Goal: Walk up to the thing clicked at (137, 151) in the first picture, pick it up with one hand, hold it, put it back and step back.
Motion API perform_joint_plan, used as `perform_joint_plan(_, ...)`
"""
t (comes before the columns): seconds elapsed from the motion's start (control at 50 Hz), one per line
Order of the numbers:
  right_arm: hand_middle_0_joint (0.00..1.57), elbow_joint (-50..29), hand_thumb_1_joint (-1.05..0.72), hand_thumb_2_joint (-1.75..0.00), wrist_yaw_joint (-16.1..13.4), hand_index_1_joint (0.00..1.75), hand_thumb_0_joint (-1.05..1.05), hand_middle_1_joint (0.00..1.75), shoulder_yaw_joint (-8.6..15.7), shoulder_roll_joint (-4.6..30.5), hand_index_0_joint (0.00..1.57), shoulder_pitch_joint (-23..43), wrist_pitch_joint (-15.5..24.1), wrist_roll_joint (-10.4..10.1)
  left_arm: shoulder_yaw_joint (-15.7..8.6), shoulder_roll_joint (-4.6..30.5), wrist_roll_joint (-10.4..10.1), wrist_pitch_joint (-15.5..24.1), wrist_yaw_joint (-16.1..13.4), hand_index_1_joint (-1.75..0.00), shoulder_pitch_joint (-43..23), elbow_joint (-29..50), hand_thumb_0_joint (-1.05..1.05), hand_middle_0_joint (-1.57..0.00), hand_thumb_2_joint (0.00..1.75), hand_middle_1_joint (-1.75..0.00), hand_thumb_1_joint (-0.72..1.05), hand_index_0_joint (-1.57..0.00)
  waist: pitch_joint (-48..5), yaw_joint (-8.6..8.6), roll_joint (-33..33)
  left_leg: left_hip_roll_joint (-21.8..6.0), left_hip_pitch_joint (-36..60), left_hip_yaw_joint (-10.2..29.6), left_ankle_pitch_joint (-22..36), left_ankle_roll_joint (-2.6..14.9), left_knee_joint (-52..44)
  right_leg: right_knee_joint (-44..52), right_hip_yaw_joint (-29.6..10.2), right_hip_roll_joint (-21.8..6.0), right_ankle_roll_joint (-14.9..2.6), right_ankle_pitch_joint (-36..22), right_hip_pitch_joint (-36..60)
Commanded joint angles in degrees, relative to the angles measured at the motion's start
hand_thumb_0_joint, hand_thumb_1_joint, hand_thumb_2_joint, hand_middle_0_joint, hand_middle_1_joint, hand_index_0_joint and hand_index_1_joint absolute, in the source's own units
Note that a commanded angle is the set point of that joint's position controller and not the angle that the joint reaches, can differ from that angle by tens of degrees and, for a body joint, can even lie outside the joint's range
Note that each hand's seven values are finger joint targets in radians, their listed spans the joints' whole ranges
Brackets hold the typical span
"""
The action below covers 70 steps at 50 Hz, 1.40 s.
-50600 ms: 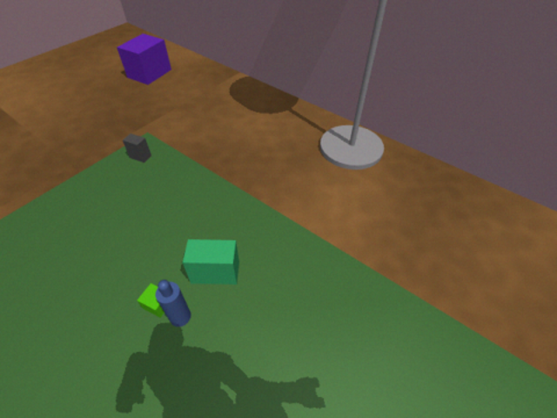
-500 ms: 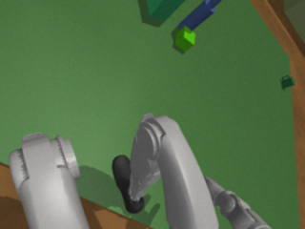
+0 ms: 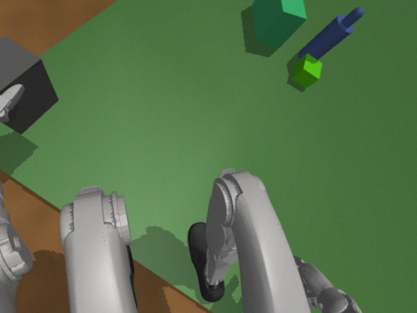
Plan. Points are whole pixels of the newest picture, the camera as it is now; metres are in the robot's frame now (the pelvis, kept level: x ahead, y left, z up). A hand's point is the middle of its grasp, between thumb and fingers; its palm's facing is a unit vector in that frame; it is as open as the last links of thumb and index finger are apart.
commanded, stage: settle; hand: left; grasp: from above
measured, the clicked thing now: (13, 89) +0.50 +0.31 -0.11
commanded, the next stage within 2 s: lift in 0.62 s
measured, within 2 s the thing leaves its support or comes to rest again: neither
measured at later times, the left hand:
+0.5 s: hand out of the picture +0.48 +0.31 +0.00, palm faces +0.41 -0.91 +0.00, open 6.7 cm
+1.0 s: hand out of the picture +0.47 +0.30 +0.03, palm faces +0.38 -0.93 -0.03, open 6.7 cm
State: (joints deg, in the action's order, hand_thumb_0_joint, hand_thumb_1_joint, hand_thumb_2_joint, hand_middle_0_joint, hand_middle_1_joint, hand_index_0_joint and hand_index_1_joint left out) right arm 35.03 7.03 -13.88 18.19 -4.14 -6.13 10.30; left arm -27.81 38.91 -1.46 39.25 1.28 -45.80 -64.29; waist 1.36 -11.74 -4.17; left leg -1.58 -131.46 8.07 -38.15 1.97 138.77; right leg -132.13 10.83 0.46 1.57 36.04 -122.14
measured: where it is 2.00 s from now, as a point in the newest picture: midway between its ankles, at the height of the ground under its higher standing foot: (167, 285)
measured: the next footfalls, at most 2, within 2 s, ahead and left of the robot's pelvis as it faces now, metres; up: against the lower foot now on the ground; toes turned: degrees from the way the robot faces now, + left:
none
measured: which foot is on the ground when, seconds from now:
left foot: down 0.00-1.00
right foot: down 0.00-1.00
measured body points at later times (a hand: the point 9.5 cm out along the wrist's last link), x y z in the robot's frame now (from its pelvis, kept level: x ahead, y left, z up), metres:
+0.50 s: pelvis +0.01 -0.01 +0.03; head +0.20 +0.10 +0.42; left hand +0.45 +0.35 +0.00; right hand +0.13 -0.27 -0.07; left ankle +0.11 +0.10 -0.30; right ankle +0.13 -0.12 -0.29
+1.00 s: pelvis +0.01 -0.01 +0.05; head +0.19 +0.09 +0.44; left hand +0.45 +0.35 +0.04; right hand +0.12 -0.27 -0.06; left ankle +0.11 +0.10 -0.30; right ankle +0.13 -0.12 -0.29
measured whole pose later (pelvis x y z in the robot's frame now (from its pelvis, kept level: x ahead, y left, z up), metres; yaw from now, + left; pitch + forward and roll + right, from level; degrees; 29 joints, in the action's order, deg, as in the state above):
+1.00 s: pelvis +0.01 -0.01 +0.05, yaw +5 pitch +31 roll -10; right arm 37.7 4.3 -5.4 16.2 -8.6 -5.8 5.9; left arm -26.3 29.6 -1.9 34.2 3.0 -45.1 -58.8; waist -6.0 -9.5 0.3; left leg -1.0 -126.5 3.5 -38.1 0.9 128.4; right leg -125.9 6.4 -0.6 1.3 36.8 -120.5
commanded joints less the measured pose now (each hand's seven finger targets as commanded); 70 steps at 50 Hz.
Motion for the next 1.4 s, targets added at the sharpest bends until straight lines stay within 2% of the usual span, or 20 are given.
perform_joint_plan(0.0, 0.20, -1.00, -0.90, -0.90, -1.46, 0.30, 0.00, 0.30, 7.43, 16.26, 0.20, -7.40, 0.19, -0.68, -0.63, 11.86, -0.72, 3.93, 0.79, -1.32, -22.10, 16.16, 0.00, -1.19, 1.21, -1.30, 0.26, -1.19, -39.17, -1.36, 26.48, -0.45, 34.85, 2.55, 2.33, -2.62, -19.40, 10.24, 0.49, 1.62, -4.21, -5.68, 9.11)
perform_joint_plan(0.06, 0.20, -0.55, -0.90, -0.90, -1.57, 0.30, 0.00, 0.30, 7.95, 15.60, 0.20, -8.09, 0.41, -1.20, 1.42, 7.00, -1.99, 3.00, 2.12, -1.31, -20.70, 14.26, 0.00, -1.18, 1.21, -1.29, 0.28, -1.18, -38.64, -2.08, 23.71, -0.20, 33.57, 1.85, 3.41, -2.30, -19.24, 11.00, 0.23, 1.55, -4.12, -6.09, 9.53)
perform_joint_plan(0.1, 0.20, -0.59, -0.90, -0.90, -1.79, 0.30, 0.00, 0.30, 8.45, 15.98, 0.20, -8.50, 0.51, -1.73, -0.70, 8.80, -2.37, 2.71, 2.28, -1.32, -20.98, 14.58, 0.00, -1.19, 1.22, -1.30, 0.30, -1.18, -39.61, -1.11, 24.24, -0.21, 35.06, 2.44, 4.02, -2.53, -20.34, 10.64, 0.13, 1.22, -4.20, -6.28, 9.03)
perform_joint_plan(0.16, 0.20, -1.05, -0.89, -0.90, -1.99, 0.30, 0.00, 0.30, 8.70, 15.40, 0.20, -8.74, 0.52, -2.08, -0.61, 7.27, -2.54, 2.18, 2.22, -1.33, -20.22, 12.40, 0.00, -1.17, 1.24, -1.31, 0.32, -1.17, -40.18, -1.08, 22.29, 0.06, 34.16, 1.83, 3.97, -2.21, -20.30, 11.54, -0.15, 1.19, -4.10, -6.26, 10.17)
perform_joint_plan(0.24, 0.20, -0.97, -0.90, -0.90, -2.29, 0.30, 0.00, 0.30, 9.23, 13.86, 0.20, -9.07, 0.67, -2.25, -2.07, 9.48, -2.47, 2.46, 1.37, -1.34, -22.48, 15.02, 0.00, -1.18, 1.25, -1.33, 0.29, -1.18, -42.37, 0.23, 20.40, 0.65, 30.85, -0.86, 2.02, -1.43, -20.03, 13.73, -1.45, 1.57, -3.92, -4.23, 14.44)
perform_joint_plan(0.28, 0.20, -0.84, -0.90, -0.90, -2.28, 0.30, 0.00, 0.30, 9.46, 13.92, 0.20, -9.11, 0.78, -2.35, -0.66, 6.41, -2.38, 2.35, 1.29, -1.34, -21.88, 12.24, 0.00, -1.17, 1.26, -1.32, 0.31, -1.17, -40.75, -0.66, 20.68, 0.52, 31.80, -0.31, 1.55, -1.65, -21.04, 13.68, -1.40, 1.35, -4.07, -4.05, 12.56)
perform_joint_plan(0.34, 0.20, -1.01, -0.90, -0.90, -2.73, 0.30, 0.00, 0.30, 9.98, 13.74, 0.20, -9.21, 0.80, -2.42, -2.15, 9.68, -1.31, 2.66, 0.25, -1.32, -23.57, 15.02, 0.00, -1.16, 1.24, -1.30, 0.29, -1.16, -43.15, 0.81, 21.80, 0.43, 33.21, -0.60, 1.57, -1.69, -21.90, 14.23, -1.73, 1.42, -4.12, -3.77, 13.60)
perform_joint_plan(0.38, 0.20, -0.66, -0.90, -0.90, -2.66, 0.30, 0.00, 0.30, 10.15, 13.34, 0.20, -9.41, 0.77, -2.41, -0.96, 6.76, -1.39, 2.55, 0.25, -1.33, -23.26, 13.54, 0.00, -1.17, 1.25, -1.31, 0.30, -1.17, -41.54, 0.04, 21.11, 0.49, 33.37, -0.47, 1.20, -1.73, -22.60, 14.65, -1.91, 1.21, -4.11, -3.61, 12.90)
perform_joint_plan(0.46, 0.20, -0.31, -0.90, -0.90, -2.68, 0.30, 0.00, 0.30, 10.53, 13.02, 0.20, -10.05, 0.89, -2.39, -1.12, 7.50, -1.01, 2.54, -0.09, -1.32, -23.95, 15.21, 0.00, -1.16, 1.23, -1.30, 0.26, -1.16, -42.90, 0.24, 21.01, 0.56, 33.89, -0.84, 2.53, -1.63, -22.81, 14.93, -2.11, 1.25, -4.13, -4.39, 13.71)
perform_joint_plan(0.52, 0.20, 0.21, -0.90, -0.90, -2.75, 0.30, 0.00, 0.30, 10.74, 12.89, 0.20, -10.46, 0.90, -2.46, 0.30, 4.42, -0.97, 2.21, -0.11, -1.31, -23.51, 13.11, 0.00, -1.15, 1.23, -1.29, 0.27, -1.15, -41.74, -0.53, 21.51, 0.33, 36.25, -0.01, 4.24, -2.01, -23.65, 14.67, -2.06, 0.95, -4.28, -5.67, 11.68)
perform_joint_plan(0.82, 0.20, 0.32, -0.93, -0.91, -2.96, 0.30, 0.00, 0.30, 12.28, 12.62, 0.20, -11.49, 0.86, -3.36, 0.30, 4.75, -0.40, 1.68, -0.05, -1.29, -23.43, 15.90, 0.00, -1.16, 1.16, -1.28, 0.30, -1.17, -45.11, 1.63, 22.86, 0.62, 40.18, 0.14, 3.37, -2.18, -27.10, 15.80, -3.05, 0.42, -4.37, -4.92, 12.46)
perform_joint_plan(0.9, 0.20, 0.00, -0.93, -0.91, -3.38, 0.30, 0.00, 0.30, 13.08, 12.19, 0.20, -12.03, 0.91, -4.14, -0.30, 6.32, -1.34, 1.31, 1.20, -1.27, -24.67, 22.61, 0.00, -1.15, 1.14, -1.26, 0.29, -1.16, -49.11, 2.59, 23.85, 0.70, 42.04, -0.65, 4.50, -2.06, -27.87, 16.76, -3.60, 0.44, -4.49, -5.52, 14.34)
perform_joint_plan(0.98, 0.20, -0.51, -0.92, -0.91, -3.88, 0.30, 0.00, 0.30, 13.87, 11.31, 0.20, -12.36, 1.24, -5.23, 0.02, 3.98, -2.41, -0.87, 1.36, -1.26, -20.68, 21.41, 0.00, -1.13, 1.14, -1.25, 0.29, -1.13, -49.06, 2.99, 19.59, 1.19, 39.60, -1.62, 1.64, -1.30, -29.33, 19.89, -4.27, 0.41, -4.18, -3.49, 18.09)
perform_joint_plan(1.0, 0.20, -0.58, -0.92, -0.90, -4.02, 0.30, 0.00, 0.30, 13.94, 11.24, 0.20, -11.89, 1.27, -5.60, 1.11, 1.25, -2.92, -1.46, 1.52, -1.25, -18.74, 19.90, 0.00, -1.13, 1.14, -1.25, 0.30, -1.14, -46.88, 2.94, 18.75, 1.20, 39.70, -0.80, 0.59, -1.31, -30.53, 20.22, -4.18, 0.21, -4.15, -2.91, 16.64)
perform_joint_plan(1.08, 0.20, -1.28, -0.93, -0.91, -4.74, 0.30, 0.00, 0.30, 15.40, 11.07, 0.20, -11.04, 1.89, -7.00, 3.40, -0.77, -3.12, -3.20, 2.07, -1.23, -18.46, 24.63, 0.00, -1.10, 1.12, -1.23, 0.28, -1.11, -47.06, 3.55, 19.48, 1.06, 43.01, -0.05, -0.85, -1.31, -33.48, 22.12, -4.72, -0.03, -4.29, -2.50, 16.39)
perform_joint_plan(1.18, 0.20, -1.69, -0.92, -0.90, -5.31, 0.30, 0.00, 0.30, 16.17, 10.56, 0.20, -11.08, 2.66, -8.20, 2.94, -0.58, -4.23, -4.71, 2.02, -1.21, -17.20, 31.70, 0.00, -1.09, 1.10, -1.21, 0.28, -1.10, -47.95, 4.77, 18.98, 0.89, 46.79, 1.01, -1.27, -1.30, -37.11, 24.83, -5.06, -0.06, -4.31, -2.63, 19.01)
perform_joint_plan(1.2, 0.20, -1.97, -0.92, -0.90, -5.43, 0.30, 0.00, 0.30, 16.26, 10.35, 0.20, -10.87, 2.76, -8.46, 3.23, -2.53, -4.41, -5.79, 1.94, -1.20, -12.78, 28.27, 0.00, -1.09, 1.10, -1.21, 0.27, -1.10, -46.39, 4.93, 17.29, 0.97, 46.77, 1.01, -0.77, -1.21, -37.76, 25.68, -5.07, -0.16, -4.26, -2.79, 19.73)
perform_joint_plan(1.26, 0.20, -2.97, -0.92, -0.90, -5.87, 0.30, 0.00, 0.30, 16.53, 9.86, 0.20, -10.44, 3.37, -9.24, 3.03, -2.54, -5.50, -7.01, 1.33, -1.23, -11.82, 34.14, 0.00, -1.12, 1.12, -1.24, 0.27, -1.13, -47.91, 5.91, 15.79, 1.13, 48.09, 0.48, -1.48, -0.90, -39.97, 28.80, -5.53, -0.14, -4.10, -2.15, 24.18)
perform_joint_plan(1.32, 0.20, -3.80, -0.93, -0.90, -6.50, 0.30, 0.00, 0.30, 17.00, 9.56, 0.20, -9.32, 3.91, -10.03, 5.81, -5.94, -5.72, -8.91, 1.07, -1.23, -8.34, 36.04, 0.00, -1.11, 1.12, -1.23, 0.29, -1.12, -47.53, 6.26, 16.03, 0.80, 52.74, 1.33, -1.90, -1.12, -43.52, 31.21, -5.84, -0.25, -4.07, -2.40, 25.54)
perform_joint_plan(1.38, 0.20, -3.88, -0.92, -0.90, -7.18, 0.30, 0.00, 0.30, 17.38, 8.84, 0.20, -9.62, 4.38, -10.58, 5.85, -4.85, -5.77, -10.42, 0.26, -1.25, -7.18, 42.84, 0.00, -1.12, 1.14, -1.25, 0.28, -1.13, -47.72, 6.78, 15.74, 0.75, 55.28, 0.42, -0.45, -1.02, -45.72, 34.66, -6.35, -0.13, -4.06, -3.04, 29.43)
